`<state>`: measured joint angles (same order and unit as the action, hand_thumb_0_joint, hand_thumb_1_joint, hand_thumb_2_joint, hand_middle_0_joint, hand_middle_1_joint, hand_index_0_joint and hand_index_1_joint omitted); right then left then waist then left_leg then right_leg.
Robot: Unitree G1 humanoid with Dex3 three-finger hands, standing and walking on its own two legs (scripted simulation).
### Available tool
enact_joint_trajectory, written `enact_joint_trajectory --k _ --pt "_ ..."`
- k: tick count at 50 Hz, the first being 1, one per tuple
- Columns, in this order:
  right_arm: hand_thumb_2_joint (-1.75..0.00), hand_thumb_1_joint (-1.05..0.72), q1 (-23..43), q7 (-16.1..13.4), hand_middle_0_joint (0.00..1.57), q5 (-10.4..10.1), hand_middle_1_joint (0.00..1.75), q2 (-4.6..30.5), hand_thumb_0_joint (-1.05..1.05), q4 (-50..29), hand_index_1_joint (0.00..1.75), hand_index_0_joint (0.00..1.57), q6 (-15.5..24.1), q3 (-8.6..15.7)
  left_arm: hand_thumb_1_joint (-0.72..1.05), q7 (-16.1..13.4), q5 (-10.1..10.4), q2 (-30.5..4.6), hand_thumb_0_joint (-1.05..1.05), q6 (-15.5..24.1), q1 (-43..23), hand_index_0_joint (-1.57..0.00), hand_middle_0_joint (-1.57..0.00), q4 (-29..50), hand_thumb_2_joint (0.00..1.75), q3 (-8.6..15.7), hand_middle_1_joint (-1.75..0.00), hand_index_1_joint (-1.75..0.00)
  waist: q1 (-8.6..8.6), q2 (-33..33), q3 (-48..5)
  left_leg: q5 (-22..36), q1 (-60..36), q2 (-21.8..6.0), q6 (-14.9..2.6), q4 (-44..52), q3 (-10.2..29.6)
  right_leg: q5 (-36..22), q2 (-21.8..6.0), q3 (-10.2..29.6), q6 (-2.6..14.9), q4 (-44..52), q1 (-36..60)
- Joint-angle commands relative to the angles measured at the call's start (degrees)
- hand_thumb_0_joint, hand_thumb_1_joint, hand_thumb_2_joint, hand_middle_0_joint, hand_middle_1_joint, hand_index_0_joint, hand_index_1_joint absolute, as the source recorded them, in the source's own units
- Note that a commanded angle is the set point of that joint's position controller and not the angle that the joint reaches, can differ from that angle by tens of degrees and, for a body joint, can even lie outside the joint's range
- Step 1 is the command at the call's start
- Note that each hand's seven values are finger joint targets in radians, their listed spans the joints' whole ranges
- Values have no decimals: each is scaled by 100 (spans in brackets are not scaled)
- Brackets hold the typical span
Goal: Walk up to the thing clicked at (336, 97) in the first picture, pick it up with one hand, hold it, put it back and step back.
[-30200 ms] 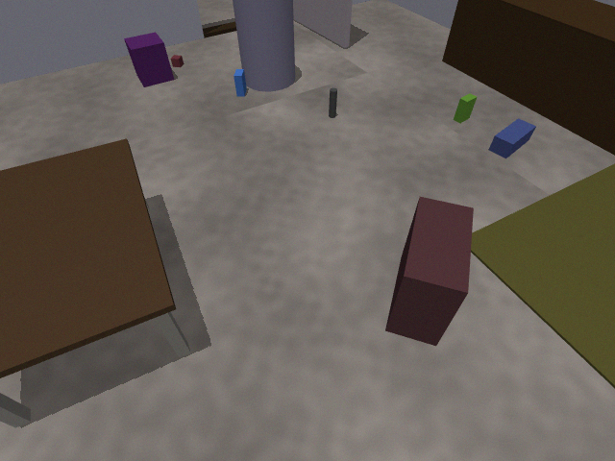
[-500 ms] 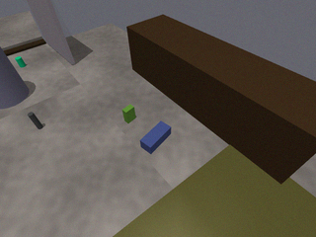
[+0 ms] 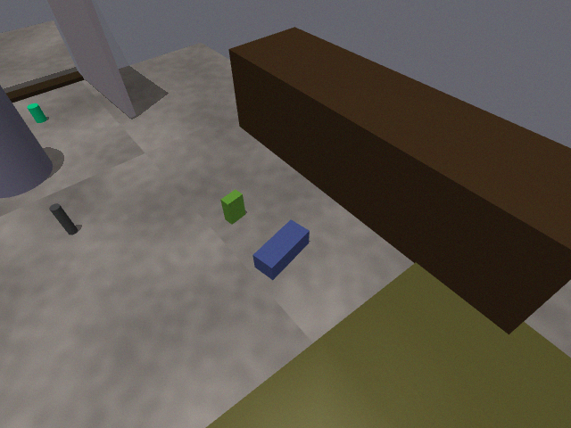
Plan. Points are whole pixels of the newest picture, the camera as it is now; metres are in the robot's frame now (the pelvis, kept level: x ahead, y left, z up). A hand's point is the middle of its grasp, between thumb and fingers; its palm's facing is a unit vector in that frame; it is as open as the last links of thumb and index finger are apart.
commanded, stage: stand
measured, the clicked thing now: (64, 219) +1.08 +1.07 -0.70
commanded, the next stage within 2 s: walk up in 0.48 s
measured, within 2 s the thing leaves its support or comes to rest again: neither
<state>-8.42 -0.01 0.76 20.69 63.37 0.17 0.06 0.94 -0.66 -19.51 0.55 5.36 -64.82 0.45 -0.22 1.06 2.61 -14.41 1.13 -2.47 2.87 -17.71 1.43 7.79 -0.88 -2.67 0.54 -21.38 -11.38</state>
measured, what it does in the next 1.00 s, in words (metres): steps to the left, turning left: left foot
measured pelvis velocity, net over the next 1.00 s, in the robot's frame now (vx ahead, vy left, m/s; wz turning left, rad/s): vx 0.09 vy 0.10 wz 0.40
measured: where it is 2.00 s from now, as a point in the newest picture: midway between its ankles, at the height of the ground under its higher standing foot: (273, 408)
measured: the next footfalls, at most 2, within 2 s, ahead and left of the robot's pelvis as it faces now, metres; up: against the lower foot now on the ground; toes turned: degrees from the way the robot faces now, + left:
left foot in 0.80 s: +0.08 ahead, +0.20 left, +0.00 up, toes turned +20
right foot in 1.32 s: +0.44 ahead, +0.05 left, +0.00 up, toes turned +35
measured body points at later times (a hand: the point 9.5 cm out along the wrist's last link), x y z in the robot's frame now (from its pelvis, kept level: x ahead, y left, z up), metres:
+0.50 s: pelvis +0.00 +0.00 +0.00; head +0.01 -0.01 +0.45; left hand +0.07 +0.30 -0.13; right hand +0.05 -0.31 -0.14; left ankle -0.05 +0.15 -0.74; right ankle +0.04 -0.11 -0.74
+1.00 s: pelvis +0.09 +0.10 -0.01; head +0.09 +0.15 +0.44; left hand +0.12 +0.43 -0.14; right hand +0.17 -0.21 -0.09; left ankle +0.04 +0.19 -0.75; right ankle +0.16 -0.04 -0.67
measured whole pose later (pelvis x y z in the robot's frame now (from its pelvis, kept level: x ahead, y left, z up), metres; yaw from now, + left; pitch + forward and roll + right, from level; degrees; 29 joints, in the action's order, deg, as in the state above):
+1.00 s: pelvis +0.09 +0.10 -0.01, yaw +23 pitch -1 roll -1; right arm -28.5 0.6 0.9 20.3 49.0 2.6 2.1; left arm 5.8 -2.4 -24.1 -1.9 7.4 -46.5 5.4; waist 3.0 -6.9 3.4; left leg -16.5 11.8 1.9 -1.9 -29.4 2.1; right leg 17.2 -2.6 0.9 0.4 -61.9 -29.4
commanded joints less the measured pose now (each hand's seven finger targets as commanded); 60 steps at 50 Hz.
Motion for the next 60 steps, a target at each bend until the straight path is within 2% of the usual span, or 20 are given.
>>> enact_joint_trajectory --k 1,13,23,24,25,26,27,28,33,36,38,39,40,41,43,46,48,54,57,60 --pt "-90 -90 71 -57 20 -7 30 1162 0 -296 30 20 97 218 90 -108 24 -1282 0 123 -221 -20 -20 311 90 226 -30 -30 -1 -98 -314 706 629 -543 -322 378 290 -767 -696 645 100 246 700" --pt "-90 -90 41 -36 20 5 30 1148 0 -314 30 20 82 237 90 -99 22 -1344 0 121 -242 -20 -20 312 90 256 -30 -30 -1 -115 -192 248 733 -485 -348 366 280 -61 -675 737 84 420 518" --pt "-90 -90 -23 -50 20 10 30 1150 0 -291 30 20 84 240 90 -111 26 -1315 0 139 -180 -20 -20 335 90 248 -30 -30 16 -139 -358 556 621 -491 -331 291 258 -680 -691 729 87 305 635" --pt "-90 -90 -312 73 20 81 30 1253 0 -557 30 20 80 402 90 -23 -25 -1660 0 210 255 -20 -20 577 90 618 -30 -30 -226 -291 -713 -1319 1341 -94 -627 -427 137 2122 -493 659 316 128 1464" --pt "-90 -90 -235 183 20 46 30 1431 0 -925 30 20 -5 444 90 3 -140 -2028 0 219 228 -20 -20 875 90 888 -30 -30 -507 -853 -166 -1600 3180 -70 -713 -839 422 3226 -1049 790 440 320 2216" --pt "-90 -90 -71 221 20 43 30 1275 0 -1108 30 20 -38 399 90 -13 -194 -2220 0 230 219 -20 -20 943 90 977 -30 -30 -566 -1628 6 -1191 3613 76 -617 -2075 -89 3752 -1901 1603 746 1165 2065" --pt "-90 -90 -6 245 20 90 30 1278 0 -1256 30 20 -65 466 90 -12 -214 -2240 0 254 152 -20 -20 1098 90 1012 -30 -30 -538 -1540 -4 -1195 3634 -205 -489 -3179 -102 3743 -2695 2112 1184 1707 1512" --pt "-90 -90 3 289 20 114 30 1429 0 -1331 30 20 -69 587 90 18 -221 -2145 0 257 78 -20 -20 1289 90 994 -30 -30 -511 -1246 171 -1154 3462 -458 -426 -3513 -18 3387 -2841 2053 1382 1669 999" --pt "-90 -90 -1378 505 20 35 30 1330 0 -1342 30 20 -87 779 90 174 -275 -1852 0 245 -685 -20 -20 1879 90 1018 -30 -30 222 -1147 -284 -791 2115 -652 -350 -3131 -340 2808 -2053 262 1012 1362 183" --pt "-90 -90 -1800 476 20 9 30 1242 0 -1461 30 20 -77 856 90 234 -342 -1830 0 175 -826 -20 -20 2129 90 1048 -30 -30 410 -1112 -389 -360 1226 -393 -294 -2283 -793 3009 -1658 -304 797 577 -509" --pt "-90 -90 -2515 358 20 83 30 1256 0 -1263 30 20 -25 934 90 285 -343 -1556 0 60 -908 -20 -20 2261 90 991 -30 -30 713 7 -309 -231 555 94 -296 -1493 -985 3592 -1125 -728 605 -1132 -1108" --pt "-90 -90 -2872 252 20 151 30 1455 0 -1172 30 20 -3 1010 90 328 -322 -1180 0 -22 -913 -20 -20 2390 90 873 -30 -30 881 1051 -23 -584 250 174 -478 -1192 -557 3603 -707 -893 447 -2508 -1860" --pt "-90 -90 -2980 144 20 230 30 1841 0 -1262 30 20 10 1074 90 391 -294 -783 0 -78 -748 -20 -20 2507 90 730 -30 -30 918 2191 462 -2634 492 -590 -755 -4 1284 3394 -73 -869 303 -4174 -2824" --pt "-90 -90 -2321 105 20 245 30 2045 0 -1624 30 20 77 989 90 420 -262 -701 0 -95 -704 -20 -20 2630 90 648 -30 -30 501 1975 886 -3852 1224 -1518 -1123 994 3808 2800 157 -31 106 -4856 -3511" --pt "-90 -90 -1264 48 20 55 30 2477 0 -2080 30 20 223 977 90 432 -220 -1406 0 -30 -270 -20 -20 2554 90 729 -30 -30 29 1053 967 -4337 1728 -1871 -1773 1611 4811 1989 -341 758 132 -4752 -2940" --pt "-90 -90 -1418 -35 20 22 30 2014 0 -2138 30 20 450 773 90 370 -108 -1589 0 -109 489 -20 -20 2104 90 837 -30 -30 -229 456 81 -1207 751 -1064 -1265 445 2580 932 -540 845 4 -4350 -2526" --pt "-90 -90 -1713 -125 20 -61 30 1840 0 -2052 30 20 550 749 90 373 -133 -1623 0 -159 347 -20 -20 2219 90 829 -30 -30 -146 407 140 -342 857 -853 -1102 396 2211 565 -469 772 -78 -4065 -2295" --pt "-90 -90 -2639 -346 20 -49 30 1742 0 -2027 30 20 686 776 90 358 -178 -1314 0 -222 -406 -20 -20 2901 90 772 -30 -30 236 228 -122 3235 -335 -878 -1156 -439 1795 444 -327 657 -77 -3327 -2907" --pt "-90 -90 -2729 -426 20 12 30 1766 0 -2117 30 20 688 775 90 380 -174 -1151 0 -231 -720 -20 -20 3164 90 726 -30 -30 310 359 -45 3912 -259 -803 -1221 -772 1780 599 -255 541 25 -2924 -2891" --pt "-90 -90 -2621 -534 20 49 30 1894 0 -2231 30 20 686 827 90 417 -206 -1199 0 -218 -859 -20 -20 3259 90 731 -30 -30 308 469 -40 3623 -153 -789 -1228 -1162 1913 592 -352 590 183 -2484 -2776"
